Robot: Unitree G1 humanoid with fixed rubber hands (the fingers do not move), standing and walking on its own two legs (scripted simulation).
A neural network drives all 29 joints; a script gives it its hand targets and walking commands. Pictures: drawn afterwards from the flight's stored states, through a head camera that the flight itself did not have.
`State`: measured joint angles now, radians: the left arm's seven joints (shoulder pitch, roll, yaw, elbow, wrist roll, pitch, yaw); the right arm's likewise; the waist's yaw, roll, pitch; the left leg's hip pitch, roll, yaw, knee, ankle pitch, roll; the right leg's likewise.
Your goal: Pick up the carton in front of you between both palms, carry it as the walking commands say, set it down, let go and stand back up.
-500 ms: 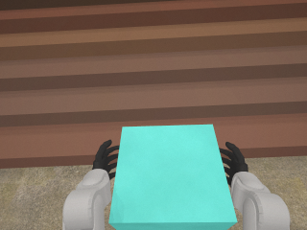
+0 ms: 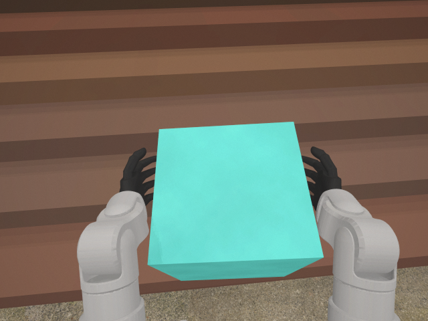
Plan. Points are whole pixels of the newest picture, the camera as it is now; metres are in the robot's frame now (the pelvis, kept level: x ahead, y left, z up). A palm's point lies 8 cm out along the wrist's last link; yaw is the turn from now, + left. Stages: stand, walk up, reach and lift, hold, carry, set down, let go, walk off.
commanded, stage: carry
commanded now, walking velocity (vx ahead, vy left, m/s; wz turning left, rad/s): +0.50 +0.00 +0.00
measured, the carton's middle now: (229, 212) +0.30 +0.00 +0.07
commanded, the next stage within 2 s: none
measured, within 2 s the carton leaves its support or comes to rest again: neither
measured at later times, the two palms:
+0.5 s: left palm (170, 70) +0.68 +0.13 +0.15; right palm (287, 71) +0.67 -0.17 +0.14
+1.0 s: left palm out of the picture +1.29 -0.02 +0.20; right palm out of the picture +1.22 -0.33 +0.20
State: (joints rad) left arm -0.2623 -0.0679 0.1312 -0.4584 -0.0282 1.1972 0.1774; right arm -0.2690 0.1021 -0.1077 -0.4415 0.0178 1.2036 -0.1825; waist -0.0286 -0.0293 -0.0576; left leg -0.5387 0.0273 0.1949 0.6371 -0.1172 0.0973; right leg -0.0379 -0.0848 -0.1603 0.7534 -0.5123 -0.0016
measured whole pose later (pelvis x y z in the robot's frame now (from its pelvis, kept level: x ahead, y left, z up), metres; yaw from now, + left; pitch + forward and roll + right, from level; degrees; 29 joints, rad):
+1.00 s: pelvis +0.90 -0.09 +0.13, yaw +2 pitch +8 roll +1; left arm -0.53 -0.23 0.32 -0.20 0.10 0.90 0.19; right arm -0.50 0.02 -0.22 -0.33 0.19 0.96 -0.28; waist -0.24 0.14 0.20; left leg -0.15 -0.16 -0.04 1.26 -0.33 0.03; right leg -0.91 0.10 0.03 1.66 -0.56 -0.24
